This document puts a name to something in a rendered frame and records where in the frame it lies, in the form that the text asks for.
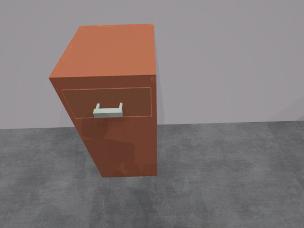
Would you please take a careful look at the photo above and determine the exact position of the handle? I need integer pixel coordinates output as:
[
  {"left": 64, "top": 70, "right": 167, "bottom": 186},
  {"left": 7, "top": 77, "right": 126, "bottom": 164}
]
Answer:
[{"left": 93, "top": 103, "right": 123, "bottom": 118}]

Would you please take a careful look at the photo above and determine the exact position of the cabinet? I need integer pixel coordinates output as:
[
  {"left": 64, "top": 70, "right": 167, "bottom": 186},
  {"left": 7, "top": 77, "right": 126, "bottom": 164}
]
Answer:
[{"left": 49, "top": 24, "right": 157, "bottom": 177}]

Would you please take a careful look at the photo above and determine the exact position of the drawer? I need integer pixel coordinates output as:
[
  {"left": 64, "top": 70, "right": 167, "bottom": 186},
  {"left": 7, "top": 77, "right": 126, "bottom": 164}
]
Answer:
[{"left": 62, "top": 87, "right": 151, "bottom": 118}]

